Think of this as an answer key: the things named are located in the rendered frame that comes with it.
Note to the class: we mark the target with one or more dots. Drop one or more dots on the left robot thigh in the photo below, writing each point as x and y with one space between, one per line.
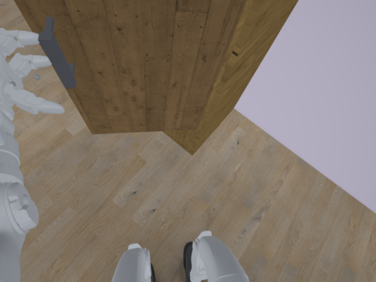
133 266

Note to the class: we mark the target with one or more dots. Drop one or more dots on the handle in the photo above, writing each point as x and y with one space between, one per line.
51 47

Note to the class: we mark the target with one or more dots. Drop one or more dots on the left robot hand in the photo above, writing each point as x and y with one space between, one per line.
18 67

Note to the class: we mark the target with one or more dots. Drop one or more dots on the cupboard door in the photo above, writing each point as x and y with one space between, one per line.
140 65

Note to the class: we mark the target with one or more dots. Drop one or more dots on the robot thigh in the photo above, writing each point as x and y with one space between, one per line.
211 254
133 266

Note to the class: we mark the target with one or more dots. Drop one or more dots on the robot left forearm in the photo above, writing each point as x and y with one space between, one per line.
9 148

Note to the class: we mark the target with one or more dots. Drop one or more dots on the right robot thigh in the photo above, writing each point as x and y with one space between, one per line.
211 254

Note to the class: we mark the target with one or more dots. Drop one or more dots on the left robot upper arm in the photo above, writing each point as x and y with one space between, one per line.
18 214

